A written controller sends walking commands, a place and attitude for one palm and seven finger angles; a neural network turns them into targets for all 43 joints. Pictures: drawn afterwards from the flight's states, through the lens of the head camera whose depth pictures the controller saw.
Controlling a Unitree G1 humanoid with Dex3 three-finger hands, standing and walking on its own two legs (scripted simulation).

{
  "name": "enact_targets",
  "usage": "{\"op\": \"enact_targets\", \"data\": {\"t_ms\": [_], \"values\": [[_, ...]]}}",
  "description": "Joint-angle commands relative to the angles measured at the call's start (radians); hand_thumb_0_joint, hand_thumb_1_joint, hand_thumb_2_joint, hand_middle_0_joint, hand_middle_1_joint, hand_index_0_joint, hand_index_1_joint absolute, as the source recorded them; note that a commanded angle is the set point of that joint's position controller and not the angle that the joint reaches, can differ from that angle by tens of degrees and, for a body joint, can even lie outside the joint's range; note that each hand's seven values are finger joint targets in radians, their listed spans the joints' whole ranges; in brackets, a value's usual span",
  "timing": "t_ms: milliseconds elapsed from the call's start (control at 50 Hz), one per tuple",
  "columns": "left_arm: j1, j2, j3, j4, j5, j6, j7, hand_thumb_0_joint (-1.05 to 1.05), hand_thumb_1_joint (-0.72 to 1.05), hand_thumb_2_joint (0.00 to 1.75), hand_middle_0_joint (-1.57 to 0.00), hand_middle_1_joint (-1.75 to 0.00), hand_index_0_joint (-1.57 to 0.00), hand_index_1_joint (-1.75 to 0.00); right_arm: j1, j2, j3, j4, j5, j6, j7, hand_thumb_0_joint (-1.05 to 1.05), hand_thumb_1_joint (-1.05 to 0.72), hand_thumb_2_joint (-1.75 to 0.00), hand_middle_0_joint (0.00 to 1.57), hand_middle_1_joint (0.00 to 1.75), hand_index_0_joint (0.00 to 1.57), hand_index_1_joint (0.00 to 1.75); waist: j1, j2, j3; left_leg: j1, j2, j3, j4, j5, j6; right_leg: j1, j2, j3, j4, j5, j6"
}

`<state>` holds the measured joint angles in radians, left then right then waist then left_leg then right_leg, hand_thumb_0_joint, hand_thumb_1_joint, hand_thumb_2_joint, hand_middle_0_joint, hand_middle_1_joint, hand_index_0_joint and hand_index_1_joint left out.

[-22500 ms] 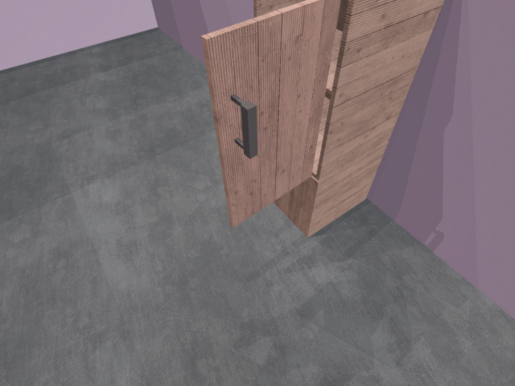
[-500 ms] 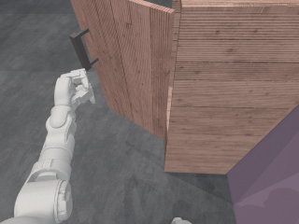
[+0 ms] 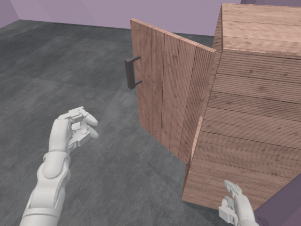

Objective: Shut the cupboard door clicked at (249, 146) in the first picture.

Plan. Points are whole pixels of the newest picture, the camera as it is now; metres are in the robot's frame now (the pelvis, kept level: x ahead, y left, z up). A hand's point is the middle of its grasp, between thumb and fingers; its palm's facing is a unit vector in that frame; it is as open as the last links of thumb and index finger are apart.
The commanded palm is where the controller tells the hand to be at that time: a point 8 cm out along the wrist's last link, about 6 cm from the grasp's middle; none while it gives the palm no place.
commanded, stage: draw the hand back to the body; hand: left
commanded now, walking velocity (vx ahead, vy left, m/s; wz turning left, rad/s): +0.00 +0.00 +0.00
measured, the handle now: (134, 72) +0.68 +0.14 +0.05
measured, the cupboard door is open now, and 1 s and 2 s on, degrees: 58 58 58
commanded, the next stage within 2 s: step back with the hand held close in 0.82 s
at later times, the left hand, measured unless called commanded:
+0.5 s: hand (21, 157) +0.20 +0.28 +0.17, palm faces +0.46 -0.77 -0.43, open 6.5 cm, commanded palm +0.16 +0.31 +0.18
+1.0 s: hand (29, 156) +0.20 +0.26 +0.17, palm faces +0.46 -0.78 -0.42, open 7.4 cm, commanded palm +0.15 +0.29 +0.18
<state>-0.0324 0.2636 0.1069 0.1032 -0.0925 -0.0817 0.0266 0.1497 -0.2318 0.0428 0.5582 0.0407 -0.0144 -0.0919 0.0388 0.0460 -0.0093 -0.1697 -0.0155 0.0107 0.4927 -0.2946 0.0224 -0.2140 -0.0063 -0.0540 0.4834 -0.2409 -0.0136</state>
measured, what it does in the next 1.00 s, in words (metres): stands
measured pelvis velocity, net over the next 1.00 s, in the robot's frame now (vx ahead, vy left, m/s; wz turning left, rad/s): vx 0.01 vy -0.01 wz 0.00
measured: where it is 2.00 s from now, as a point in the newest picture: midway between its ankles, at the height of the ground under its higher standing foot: outside the picture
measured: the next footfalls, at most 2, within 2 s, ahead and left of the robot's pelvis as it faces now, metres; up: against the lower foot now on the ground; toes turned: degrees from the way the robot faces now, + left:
none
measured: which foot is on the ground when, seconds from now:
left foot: down 0.00-1.00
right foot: down 0.00-1.00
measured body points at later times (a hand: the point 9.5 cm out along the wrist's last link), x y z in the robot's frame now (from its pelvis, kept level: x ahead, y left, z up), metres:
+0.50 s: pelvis +0.02 +0.01 +0.01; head -0.01 -0.02 +0.45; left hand +0.17 +0.32 +0.19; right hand +0.20 -0.21 -0.09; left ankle -0.02 +0.10 -0.74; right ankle +0.01 -0.11 -0.74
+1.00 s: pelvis +0.01 -0.01 +0.00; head -0.01 -0.04 +0.45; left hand +0.17 +0.30 +0.19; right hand +0.19 -0.23 -0.09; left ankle -0.02 +0.10 -0.74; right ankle +0.01 -0.11 -0.74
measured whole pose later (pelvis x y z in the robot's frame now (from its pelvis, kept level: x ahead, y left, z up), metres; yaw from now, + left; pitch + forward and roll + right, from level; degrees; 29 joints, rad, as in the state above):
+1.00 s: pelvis +0.01 -0.01 +0.00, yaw +0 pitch -3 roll -1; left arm 0.45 0.34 0.36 -0.35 -0.07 -0.11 0.10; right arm 0.21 -0.23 0.02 0.63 0.00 -0.08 -0.08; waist 0.05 0.09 0.00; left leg -0.10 0.00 0.00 0.43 -0.28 0.01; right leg -0.12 0.01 -0.06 0.40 -0.21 -0.02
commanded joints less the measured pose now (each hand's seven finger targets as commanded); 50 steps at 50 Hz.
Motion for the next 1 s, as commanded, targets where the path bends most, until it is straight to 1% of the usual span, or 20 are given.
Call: {"op": "enact_targets", "data": {"t_ms": [0, 40, 80, 180, 200, 240, 280, 420, 440, 480, 520, 580, 660, 760, 820, 880, 920, 940, 960, 980], "values": [[-0.255, 0.166, 0.077, -0.393, 0.015, -0.054, 0.046, 0.00, 0.90, 0.90, -0.78, -0.93, -0.78, -0.93, -0.068, -0.093, -0.027, -0.120, -0.013, -0.056, -0.008, 0.00, -0.90, -0.90, 0.20, 0.30, 0.20, 0.30, -0.027, 0.056, -0.159, 0.071, 0.024, -0.016, -0.136, 0.231, -0.004, 0.135, -0.002, 0.023, -0.097, 0.178, -0.017], [-0.170, 0.168, 0.092, -0.427, 0.020, -0.045, 0.054, 0.00, 0.90, 0.90, -0.72, -0.87, -0.72, -0.87, -0.070, -0.092, -0.025, -0.117, -0.020, -0.061, -0.005, 0.00, -0.90, -0.90, 0.20, 0.30, 0.20, 0.30, -0.018, 0.062, -0.155, 0.089, 0.027, -0.021, -0.143, 0.295, -0.011, 0.155, 0.002, 0.014, -0.097, 0.215, -0.018], [-0.061, 0.181, 0.120, -0.428, 0.021, -0.036, 0.058, 0.00, 0.90, 0.90, -0.67, -0.81, -0.67, -0.81, -0.071, -0.096, -0.026, -0.113, -0.027, -0.064, 0.000, 0.00, -0.90, -0.90, 0.20, 0.30, 0.20, 0.30, -0.009, 0.010, -0.133, 0.079, 0.030, -0.027, -0.149, 0.326, -0.014, 0.173, 0.004, 0.011, -0.106, 0.231, -0.018], [0.137, 0.214, 0.209, -0.498, 0.019, -0.026, 0.059, 0.00, 0.90, 0.90, -0.53, -0.66, -0.53, -0.66, -0.081, -0.093, -0.034, -0.117, -0.033, -0.053, 0.011, 0.00, -0.90, -0.90, 0.20, 0.30, 0.20, 0.30, 0.010, -0.028, -0.106, 0.062, 0.033, -0.022, -0.154, 0.372, -0.023, 0.207, 0.003, 0.005, -0.112, 0.262, -0.013], [0.158, 0.217, 0.225, -0.540, 0.018, -0.030, 0.059, 0.00, 0.90, 0.90, -0.50, -0.63, -0.50, -0.63, -0.083, -0.087, -0.034, -0.124, -0.034, -0.053, 0.014, 0.00, -0.90, -0.90, 0.20, 0.30, 0.20, 0.30, 0.015, 0.002, -0.124, 0.067, 0.032, -0.021, -0.151, 0.399, -0.026, 0.223, -0.003, 0.006, -0.105, 0.281, -0.013], [0.224, 0.239, 0.269, -0.582, 0.018, -0.034, 0.062, 0.00, 0.90, 0.90, -0.45, -0.57, -0.45, -0.57, -0.084, -0.083, -0.040, -0.123, -0.035, -0.054, 0.016, 0.00, -0.90, -0.90, 0.20, 0.30, 0.20, 0.30, 0.021, -0.004, -0.143, 0.072, 0.033, -0.018, -0.140, 0.445, -0.028, 0.234, -0.003, 0.005, -0.099, 0.311, -0.010], [0.297, 0.264, 0.308, -0.594, 0.015, -0.031, 0.064, 0.00, 0.90, 0.90, -0.39, -0.51, -0.39, -0.51, -0.087, -0.088, -0.043, -0.119, -0.038, -0.058, 0.018, 0.00, -0.90, -0.90, 0.20, 0.30, 0.20, 0.30, 0.026, -0.011, -0.114, 0.052, 0.033, -0.015, -0.137, 0.439, -0.026, 0.228, -0.004, 0.006, -0.107, 0.314, -0.007], [0.438, 0.301, 0.395, -0.719, 0.017, -0.049, 0.087, 0.00, 0.90, 0.90, -0.20, -0.30, -0.20, -0.30, -0.081, -0.081, -0.056, -0.108, -0.034, -0.095, 0.016, 0.00, -0.90, -0.90, 0.20, 0.30, 0.20, 0.30, 0.031, 0.046, -0.085, 0.044, 0.037, -0.012, -0.135, 0.405, -0.029, 0.198, -0.004, 0.004, -0.110, 0.259, -0.004], [0.412, 0.260, 0.351, -0.718, 0.023, -0.051, 0.086, 0.00, 0.90, 0.90, -0.20, -0.30, -0.20, -0.30, -0.080, -0.082, -0.055, -0.100, -0.034, -0.102, 0.016, 0.00, -0.90, -0.90, 0.20, 0.30, 0.20, 0.30, 0.018, 0.053, -0.063, 0.045, 0.034, -0.009, -0.140, 0.378, -0.028, 0.173, -0.006, 0.003, -0.114, 0.237, -0.002], [0.376, 0.233, 0.315, -0.671, 0.029, -0.047, 0.090, 0.00, 0.90, 0.90, -0.20, -0.30, -0.20, -0.30, -0.074, -0.096, -0.058, -0.085, -0.035, -0.112, 0.012, 0.00, -0.90, -0.90, 0.20, 0.30, 0.20, 0.30, 0.004, 0.013, -0.001, 0.031, 0.036, -0.013, -0.153, 0.299, -0.021, 0.128, -0.004, 0.003, -0.134, 0.174, -0.003], [0.331, 0.235, 0.310, -0.649, 0.032, -0.048, 0.098, 0.00, 0.90, 0.90, -0.20, -0.30, -0.20, -0.30, -0.071, -0.100, -0.060, -0.078, -0.034, -0.117, 0.006, 0.00, -0.90, -0.90, 0.20, 0.30, 0.20, 0.30, 0.000, 0.010, 0.032, 0.024, 0.032, -0.017, -0.167, 0.218, -0.014, 0.100, -0.005, 0.004, -0.140, 0.108, -0.002], [0.320, 0.253, 0.326, -0.627, 0.034, -0.054, 0.105, 0.00, 0.90, 0.90, -0.20, -0.30, -0.20, -0.30, -0.071, -0.105, -0.064, -0.071, -0.036, -0.124, -0.004, 0.00, -0.90, -0.90, 0.20, 0.30, 0.20, 0.30, 0.006, -0.038, 0.008, 0.030, 0.028, -0.017, -0.174, 0.168, -0.005, 0.111, -0.006, 0.006, -0.148, 0.065, -0.001], [0.347, 0.275, 0.352, -0.671, 0.031, -0.066, 0.107, 0.00, 0.90, 0.90, -0.20, -0.30, -0.20, -0.30, -0.084, -0.090, -0.059, -0.079, -0.040, -0.133, -0.006, 0.00, -0.90, -0.90, 0.20, 0.30, 0.20, 0.30, 0.026, -0.001, -0.070, 0.043, 0.018, -0.009, -0.161, 0.207, 0.000, 0.168, -0.011, 0.017, -0.134, 0.112, -0.003], [0.369, 0.280, 0.364, -0.691, 0.032, -0.067, 0.104, 0.00, 0.90, 0.90, -0.20, -0.30, -0.20, -0.30, -0.091, -0.080, -0.051, -0.077, -0.040, -0.141, 0.000, 0.00, -0.90, -0.90, 0.20, 0.30, 0.20, 0.30, 0.028, 0.064, -0.037, 0.026, 0.019, -0.008, -0.161, 0.231, -0.011, 0.172, -0.009, 0.019, -0.136, 0.140, -0.007], [0.378, 0.273, 0.363, -0.673, 0.029, -0.066, 0.100, 0.00, 0.90, 0.90, -0.20, -0.30, -0.20, -0.30, -0.088, -0.080, -0.051, -0.076, -0.040, -0.141, 0.002, 0.00, -0.90, -0.90, 0.20, 0.30, 0.20, 0.30, 0.026, 0.062, -0.001, 0.015, 0.023, -0.006, -0.167, 0.219, -0.012, 0.161, -0.008, 0.021, -0.145, 0.127, -0.007], [0.401, 0.269, 0.366, -0.632, 0.027, -0.065, 0.096, 0.00, 0.90, 0.90, -0.20, -0.30, -0.20, -0.30, -0.086, -0.085, -0.056, -0.074, -0.039, -0.139, 0.001, 0.00, -0.90, -0.90, 0.20, 0.30, 0.20, 0.30, 0.026, -0.004, 0.005, 0.015, 0.026, -0.004, -0.167, 0.213, -0.006, 0.152, -0.006, 0.020, -0.155, 0.116, -0.004], [0.398, 0.261, 0.359, -0.628, 0.022, -0.064, 0.095, 0.00, 0.90, 0.90, -0.20, -0.30, -0.20, -0.30, -0.086, -0.082, -0.057, -0.077, -0.038, -0.134, 0.000, 0.00, -0.90, -0.90, 0.20, 0.30, 0.20, 0.30, 0.025, -0.009, -0.002, 0.021, 0.025, 0.002, -0.165, 0.200, -0.002, 0.148, -0.009, 0.027, -0.158, 0.104, 0.000], [0.300, 0.370, 0.463, -0.682, 0.029, -0.102, 0.107, 0.00, 0.90, 0.90, -0.20, -0.30, -0.20, -0.30, -0.072, -0.122, -0.076, -0.110, -0.029, -0.110, 0.009, 0.00, -0.90, -0.90, 0.20, 0.30, 0.20, 0.30, -0.015, -0.016, 0.030, -0.072, 0.044, -0.030, -0.094, 0.118, 0.018, 0.067, -0.074, 0.145, -0.209, 0.099, -0.012], [0.404, 0.301, 0.409, -0.602, 0.030, -0.106, 0.103, 0.00, 0.90, 0.90, -0.20, -0.30, -0.20, -0.30, -0.056, -0.110, -0.078, -0.091, -0.033, -0.097, 0.011, 0.00, -0.90, -0.90, 0.20, 0.30, 0.20, 0.30, -0.023, -0.080, 0.005, -0.059, 0.038, -0.038, -0.038, 0.096, 0.018, 0.035, -0.123, 0.175, -0.232, 0.065, -0.028], [0.406, 0.307, 0.406, -0.621, 0.037, -0.112, 0.104, 0.00, 0.90, 0.90, -0.20, -0.30, -0.20, -0.30, -0.064, -0.110, -0.081, -0.088, -0.034, -0.090, 0.014, 0.00, -0.90, -0.90, 0.20, 0.30, 0.20, 0.30, -0.020, -0.100, 0.001, -0.059, 0.033, -0.038, -0.004, 0.100, 0.016, 0.023, -0.149, 0.193, -0.238, 0.094, -0.041]]}}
